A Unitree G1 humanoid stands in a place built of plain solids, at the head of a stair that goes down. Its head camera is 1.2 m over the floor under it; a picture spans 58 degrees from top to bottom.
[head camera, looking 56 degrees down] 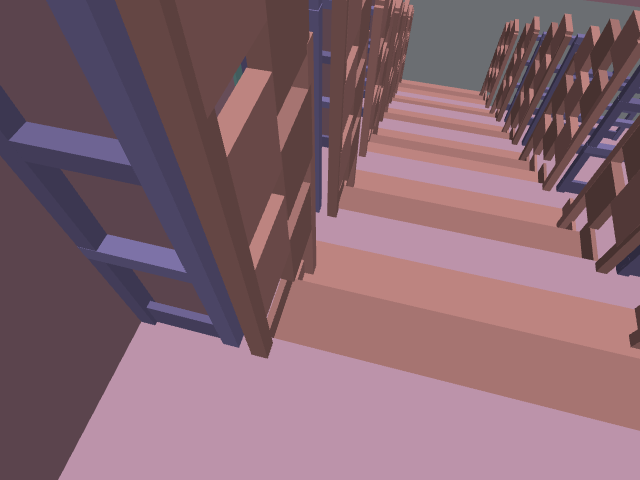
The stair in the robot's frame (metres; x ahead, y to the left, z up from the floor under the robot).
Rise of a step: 0.17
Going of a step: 0.29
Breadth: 1.32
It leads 15 degrees to the right of straight ahead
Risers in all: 3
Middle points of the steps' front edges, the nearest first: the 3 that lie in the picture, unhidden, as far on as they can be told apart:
0.31 -0.45 0.00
0.60 -0.52 -0.17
0.88 -0.60 -0.33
